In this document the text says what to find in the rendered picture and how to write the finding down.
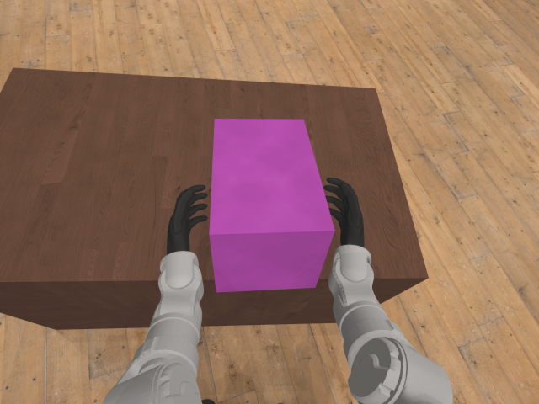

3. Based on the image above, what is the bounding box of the carton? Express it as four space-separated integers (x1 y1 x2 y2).
209 119 335 293

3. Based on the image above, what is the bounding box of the robot left forearm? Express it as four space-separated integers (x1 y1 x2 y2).
116 251 204 385

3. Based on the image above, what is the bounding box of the right robot hand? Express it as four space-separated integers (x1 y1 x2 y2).
323 178 364 247

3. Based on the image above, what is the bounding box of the pedestal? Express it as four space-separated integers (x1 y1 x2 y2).
0 68 429 330

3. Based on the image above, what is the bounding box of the robot right forearm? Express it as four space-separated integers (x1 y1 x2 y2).
328 245 419 369

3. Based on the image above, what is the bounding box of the right robot upper arm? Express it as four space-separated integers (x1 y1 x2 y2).
348 337 453 404

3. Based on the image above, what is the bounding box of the left robot hand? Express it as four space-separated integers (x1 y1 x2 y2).
167 185 208 255

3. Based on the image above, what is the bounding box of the left robot upper arm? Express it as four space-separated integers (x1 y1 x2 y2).
103 362 202 404

